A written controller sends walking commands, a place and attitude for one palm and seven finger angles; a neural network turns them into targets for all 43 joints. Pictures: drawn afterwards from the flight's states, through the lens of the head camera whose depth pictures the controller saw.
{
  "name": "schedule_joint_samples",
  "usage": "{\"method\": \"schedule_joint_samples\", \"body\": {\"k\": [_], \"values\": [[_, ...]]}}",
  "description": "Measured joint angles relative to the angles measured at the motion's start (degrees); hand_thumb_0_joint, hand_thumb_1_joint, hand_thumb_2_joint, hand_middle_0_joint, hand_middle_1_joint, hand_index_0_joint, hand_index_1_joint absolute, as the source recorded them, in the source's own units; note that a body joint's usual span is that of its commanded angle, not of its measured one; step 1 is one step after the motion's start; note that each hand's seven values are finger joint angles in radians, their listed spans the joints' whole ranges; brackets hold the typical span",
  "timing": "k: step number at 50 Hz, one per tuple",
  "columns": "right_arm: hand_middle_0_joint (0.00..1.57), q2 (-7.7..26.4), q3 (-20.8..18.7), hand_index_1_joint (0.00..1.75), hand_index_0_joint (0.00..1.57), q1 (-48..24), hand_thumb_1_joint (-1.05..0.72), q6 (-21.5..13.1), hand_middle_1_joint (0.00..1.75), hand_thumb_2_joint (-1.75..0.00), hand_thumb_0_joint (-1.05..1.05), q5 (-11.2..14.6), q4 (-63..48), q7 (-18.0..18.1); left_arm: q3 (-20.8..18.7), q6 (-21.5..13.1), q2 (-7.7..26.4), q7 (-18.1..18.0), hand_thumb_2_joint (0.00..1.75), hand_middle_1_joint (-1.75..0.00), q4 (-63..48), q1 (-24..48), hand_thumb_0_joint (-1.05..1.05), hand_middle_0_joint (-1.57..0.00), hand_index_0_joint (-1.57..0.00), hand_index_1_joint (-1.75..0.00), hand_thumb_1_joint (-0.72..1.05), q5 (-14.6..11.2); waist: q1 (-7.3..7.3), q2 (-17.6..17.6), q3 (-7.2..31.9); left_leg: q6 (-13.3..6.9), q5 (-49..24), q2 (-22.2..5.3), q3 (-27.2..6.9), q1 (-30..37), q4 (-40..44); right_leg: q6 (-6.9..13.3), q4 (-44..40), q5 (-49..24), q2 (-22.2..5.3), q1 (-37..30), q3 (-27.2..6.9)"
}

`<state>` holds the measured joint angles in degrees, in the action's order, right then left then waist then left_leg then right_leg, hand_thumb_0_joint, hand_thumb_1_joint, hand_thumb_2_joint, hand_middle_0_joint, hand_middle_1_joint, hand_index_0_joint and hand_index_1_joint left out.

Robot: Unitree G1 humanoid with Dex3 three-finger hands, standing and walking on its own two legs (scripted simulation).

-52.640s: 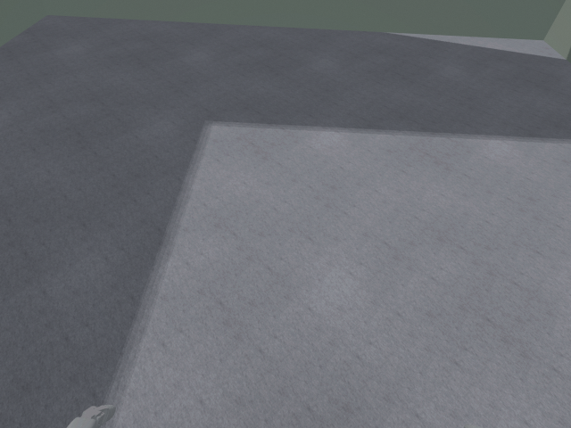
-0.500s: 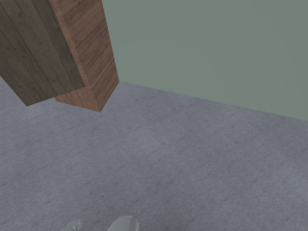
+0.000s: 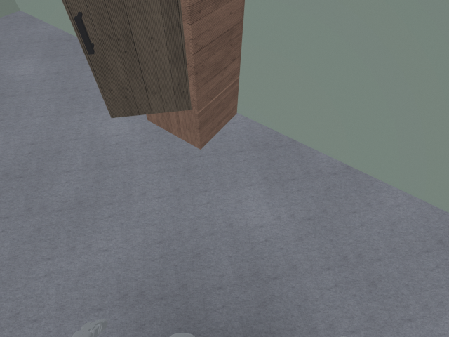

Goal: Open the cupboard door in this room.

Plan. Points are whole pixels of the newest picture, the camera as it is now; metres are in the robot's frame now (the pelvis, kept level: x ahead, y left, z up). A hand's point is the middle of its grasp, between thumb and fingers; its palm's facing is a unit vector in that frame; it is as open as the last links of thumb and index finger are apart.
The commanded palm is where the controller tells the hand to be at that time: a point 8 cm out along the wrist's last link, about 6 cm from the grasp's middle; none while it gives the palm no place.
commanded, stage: turn to face it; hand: left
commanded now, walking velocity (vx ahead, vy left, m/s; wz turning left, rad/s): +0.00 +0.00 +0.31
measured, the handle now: (85, 33) +1.04 +0.57 -0.02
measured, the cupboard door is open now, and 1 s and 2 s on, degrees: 45 45 45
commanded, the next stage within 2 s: take the last steps up to it in 0.18 s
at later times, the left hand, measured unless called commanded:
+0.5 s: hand out of the picture +0.02 +0.21 -0.17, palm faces +0.21 -0.96 -0.19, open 7.4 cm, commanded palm none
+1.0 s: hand out of the picture +0.03 +0.18 -0.16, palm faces +0.37 -0.92 -0.15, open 7.4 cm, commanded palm none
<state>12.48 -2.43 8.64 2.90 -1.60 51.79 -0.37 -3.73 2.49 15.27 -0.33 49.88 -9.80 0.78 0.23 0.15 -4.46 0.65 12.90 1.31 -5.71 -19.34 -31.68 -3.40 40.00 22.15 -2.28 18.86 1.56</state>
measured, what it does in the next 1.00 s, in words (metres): walks ahead, turning left: right foot, then left foot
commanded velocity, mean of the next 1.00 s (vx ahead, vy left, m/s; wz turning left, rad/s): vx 0.22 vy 0.09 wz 0.15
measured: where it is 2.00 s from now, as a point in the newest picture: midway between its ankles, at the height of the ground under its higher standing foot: (184, 269)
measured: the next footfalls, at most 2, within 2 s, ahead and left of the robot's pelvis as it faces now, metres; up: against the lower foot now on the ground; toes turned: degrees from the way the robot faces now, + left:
right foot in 0.02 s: +0.04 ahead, -0.14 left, +0.00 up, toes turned -2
left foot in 0.34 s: +0.05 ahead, +0.12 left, +0.00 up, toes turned +10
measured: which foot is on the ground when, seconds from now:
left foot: down 0.00-0.04, up 0.06-0.32, down 0.34-0.66, up 0.68-1.00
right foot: up 0.00-0.00, down 0.02-0.34, up 0.36-0.64, down 0.66-1.00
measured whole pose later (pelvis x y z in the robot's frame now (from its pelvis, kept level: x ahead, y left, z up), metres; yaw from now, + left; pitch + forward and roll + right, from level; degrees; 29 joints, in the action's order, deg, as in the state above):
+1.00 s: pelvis +0.14 +0.05 +0.01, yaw +16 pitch +0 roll +2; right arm 12.3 -3.1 10.2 0.3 -1.3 57.6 -2.7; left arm -1.7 -3.5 7.6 0.3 62.6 -24.1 1.8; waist 3.3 -2.1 -2.7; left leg 1.8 12.1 -3.6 4.4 -28.2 -39.4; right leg -3.8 19.2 18.6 -7.6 0.2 8.5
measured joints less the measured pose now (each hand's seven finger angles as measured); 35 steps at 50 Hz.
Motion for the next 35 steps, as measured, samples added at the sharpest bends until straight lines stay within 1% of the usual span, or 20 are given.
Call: {"method": "schedule_joint_samples", "body": {"k": [1, 2, 3, 5, 7, 8, 10, 13, 14, 16, 17, 18, 20, 22, 24, 27, 31, 33, 34, 35], "values": [[0.2, -0.11, -0.1, 0.3, 0.2, 0.36, -0.9, 0.18, 0.3, -0.9, 0.0, 0.18, 0.0, -0.07, 0.12, -0.43, 0.02, -0.03, 0.9, -0.3, -0.33, -0.41, 0.0, -0.2, -0.2, -0.29, 0.91, 0.03, 0.05, -0.22, 0.5, 0.41, 0.48, 0.53, -0.27, -0.69, -1.05, 0.36, -4.79, -1.67, -0.01, -2.22, -0.02], [0.2, 0.02, -0.3, 0.3, 0.2, 0.41, -0.9, 0.37, 0.3, -0.9, 0.0, 0.43, 0.14, -0.13, 0.12, -0.96, -0.3, -0.2, 0.9, -0.3, -0.35, -0.71, 0.0, -0.2, -0.2, -0.29, 0.91, 0.27, 0.3, -0.01, 0.7, 0.45, 2.48, 0.7, -0.3, -1.68, -3.14, 2.14, -6.47, -4.28, 0.0, -2.69, 0.2], [0.2, 0.35, -0.61, 0.3, 0.2, 0.29, -0.9, 0.63, 0.3, -0.9, 0.0, 0.56, 0.46, -0.2, 0.33, -1.24, -0.94, -0.35, 0.9, -0.3, -0.17, -0.87, 0.0, -0.2, -0.2, -0.29, 0.91, 0.5, 0.3, 0.62, 0.49, 0.5, 7.16, 0.79, -0.27, -3.01, -7.34, 3.03, -5.65, -4.34, 0.0, -2.64, 0.77], [0.2, 1.0, -1.17, 0.3, 0.2, 0.49, -0.9, 1.14, 0.3, -0.9, 0.0, 0.55, 0.9, -0.42, 0.96, -1.37, -2.27, -0.5, 0.9, -0.3, 0.12, -1.56, 0.0, -0.2, -0.2, -0.29, 0.91, 0.68, 0.04, 1.28, 0.27, 0.57, 12.67, 1.22, 0.98, -5.95, -18.08, 3.46, -5.64, -3.27, -0.78, -3.76, 2.16], [0.2, 1.32, -1.46, 0.3, 0.2, 0.46, -0.91, 1.46, 0.3, -0.9, 0.0, 0.5, 1.62, -0.62, 1.32, -1.5, -3.37, -0.65, 0.9, -0.3, 0.5, -2.7, 0.0, -0.2, -0.2, -0.3, 0.91, 0.67, 0.11, 1.06, 0.29, 1.12, 13.25, 0.92, 2.84, -7.65, -26.08, 3.27, -7.37, -3.36, -1.57, -5.27, 2.91], [0.2, 1.3, -1.48, 0.3, 0.2, 0.42, -0.91, 1.51, 0.3, -0.9, 0.0, 0.54, 1.88, -0.67, 1.47, -1.57, -3.73, -0.67, 0.9, -0.3, 0.77, -3.23, 0.0, -0.2, -0.2, -0.3, 0.91, 0.68, 0.11, 0.64, 0.26, 1.45, 13.25, 0.58, 3.76, -7.72, -27.62, 3.17, -8.33, -3.68, -1.98, -5.98, 3.19], [0.2, 0.98, -1.36, 0.3, 0.2, 0.31, -0.91, 1.39, 0.3, -0.9, 0.0, 0.73, 2.23, -0.73, 1.66, -1.73, -4.18, -0.65, 0.9, -0.3, 1.44, -4.05, 0.0, -0.2, -0.2, -0.3, 0.91, 0.82, 0.14, -0.6, 0.06, 1.97, 13.7, -0.13, 5.5, -6.35, -25.63, 3.01, -9.87, -4.26, -2.9, -7.2, 3.78], [0.2, 0.45, -0.86, 0.3, 0.2, -0.19, -0.91, 0.88, 0.3, -0.9, 0.0, 0.97, 2.67, -0.64, 1.9, -2.12, -4.44, -0.47, 0.9, -0.3, 2.38, -5.07, 0.0, -0.2, -0.2, -0.3, 0.9, 0.94, 0.72, -2.36, -0.34, 2.19, 13.47, -0.64, 7.35, -2.48, -16.09, 2.53, -10.2, -4.13, -4.06, -7.97, 4.66], [0.2, 0.3, -0.7, 0.3, 0.2, -0.46, -0.91, 0.63, 0.3, -0.9, 0.0, 1.02, 2.81, -0.59, 1.93, -2.2, -4.44, -0.4, 0.9, -0.3, 2.79, -5.37, 0.0, -0.2, -0.2, -0.3, 0.9, 0.93, 0.9, -2.76, -0.47, 2.13, 12.28, -0.66, 7.76, -1.01, -12.42, 2.28, -9.72, -3.77, -4.31, -7.98, 5.01], [0.2, 0.14, -0.28, 0.3, 0.2, -0.9, -0.91, -0.08, 0.3, -0.9, 0.0, 0.99, 2.91, -0.48, 1.86, -2.14, -4.35, -0.27, 0.9, -0.3, 3.7, -6.06, 0.0, -0.2, -0.21, -0.3, 0.9, 0.61, 1.08, -3.1, -0.51, 1.72, 6.64, -0.69, 8.22, 2.46, -3.98, 1.64, -7.7, -2.48, -4.54, -7.55, 5.8], [0.2, 0.29, -0.08, 0.3, 0.2, -0.85, -0.91, -0.63, 0.3, -0.9, 0.0, 0.88, 2.75, -0.46, 1.81, -1.94, -4.33, -0.14, 0.9, -0.3, 4.07, -6.52, 0.0, -0.2, -0.21, -0.3, 0.9, 0.35, 1.03, -2.74, -0.18, 0.71, 3.15, -1.02, 7.98, 3.99, -0.13, 1.25, -5.92, -1.43, -4.34, -6.86, 6.33], [0.2, -0.12, -0.04, 0.3, 0.2, -1.03, -0.91, -1.17, 0.3, -0.9, 0.0, 0.61, 2.85, -0.33, 1.59, -1.51, -3.9, 0.01, 0.9, -0.3, 4.62, -6.45, 0.0, -0.2, -0.21, -0.3, 0.9, 0.11, 1.02, -3.48, -0.25, -0.78, 2.19, -0.51, 7.92, 3.62, -0.47, 0.82, -3.01, 0.27, -4.75, -5.72, 5.99], [0.2, -1.05, 0.44, 0.3, 0.2, -0.95, -0.91, -1.7, 0.3, -0.9, 0.0, 0.11, 2.65, -0.2, 1.14, -0.24, -3.0, 0.1, 0.9, -0.3, 5.54, -6.1, 0.0, -0.2, -0.2, -0.3, 0.9, 0.16, 1.62, -4.6, -0.32, -2.28, 3.43, -0.13, 8.21, 3.17, -2.09, 0.77, 6.6, 6.86, -4.06, -1.92, 3.73], [0.2, -1.69, 0.84, 0.3, 0.2, 0.0, -0.91, -2.29, 0.3, -0.9, 0.0, -0.11, 2.35, 0.15, 0.75, 0.5, -2.49, 0.46, 0.9, -0.3, 6.34, -5.51, 0.01, -0.2, -0.2, -0.3, 0.91, 0.49, 1.57, -4.4, 0.13, -2.59, 3.75, -0.33, 7.91, 3.65, -1.16, 1.22, 14.94, 8.05, -2.93, 1.89, 2.77], [0.2, -1.96, 1.11, 0.3, 0.2, 1.32, -0.91, -2.84, 0.3, -0.9, 0.0, -0.18, 2.51, 0.54, 0.51, 0.44, -2.34, 1.04, 0.9, -0.3, 6.58, -4.58, 0.01, -0.2, -0.2, -0.3, 0.91, 0.64, 1.36, -3.5, 0.43, -2.47, 2.75, -0.4, 7.16, 4.57, 0.98, 1.69, 18.2, 6.23, -2.37, 4.35, 2.47], [0.2, -1.99, 1.33, 0.3, 0.2, 3.42, -0.91, -3.2, 0.3, -0.9, 0.0, -0.18, 3.61, 0.69, 0.39, -0.37, -2.53, 1.64, 0.9, -0.3, 5.96, -3.48, 0.01, -0.2, -0.2, -0.29, 0.91, 0.62, 1.11, -1.86, 1.03, -2.43, 1.36, -0.32, 6.12, 6.11, 4.02, 1.96, 14.82, 4.03, -2.28, 5.11, 2.5], [0.2, -1.85, 1.26, 0.3, 0.2, 6.11, -0.9, -2.93, 0.3, -0.9, 0.0, -0.1, 5.44, 0.52, 0.42, -1.61, -2.97, 1.89, 0.9, -0.3, 4.92, -2.66, 0.01, -0.2, -0.2, -0.29, 0.91, 0.61, 0.56, -0.07, 1.97, -2.04, 2.06, -0.09, 5.22, 7.38, 4.51, 2.05, 2.94, 1.83, -1.72, 1.34, 2.91], [0.2, -1.94, 1.11, 0.3, 0.2, 7.8, -0.9, -2.65, 0.3, -0.9, 0.0, 0.22, 6.14, 0.34, 0.38, -2.78, -2.75, 1.9, 0.9, -0.3, 4.19, -3.02, 0.01, -0.2, -0.2, -0.29, 0.91, 0.77, 0.49, -0.24, 2.78, -1.9, 5.12, 0.51, 5.06, 6.31, 0.68, 2.41, -5.75, 0.61, -1.53, -2.86, 2.91], [0.2, -1.88, 0.91, 0.3, 0.2, 8.28, -0.9, -2.35, 0.3, -0.9, 0.0, 0.44, 6.65, 0.2, 0.28, -3.49, -2.87, 1.66, 0.9, -0.3, 4.14, -3.03, 0.0, -0.2, -0.2, -0.29, 0.91, 0.96, 0.71, -0.21, 2.85, -1.81, 9.09, 0.62, 5.27, 4.78, -3.84, 2.93, -6.47, -3.48, -1.68, -3.17, 2.98], [0.2, -1.54, 0.67, 0.3, 0.2, 8.48, -0.9, -1.8, 0.3, -0.9, 0.0, 0.34, 7.31, -0.07, 0.35, -3.94, -3.37, 1.32, 0.9, -0.3, 4.34, -3.09, 0.0, -0.2, -0.2, -0.29, 0.91, 0.96, 0.75, 0.44, 2.7, -1.65, 12.1, 0.46, 5.04, 2.73, -9.97, 3.42, -5.49, -4.35, -1.65, -3.56, 3.73]]}}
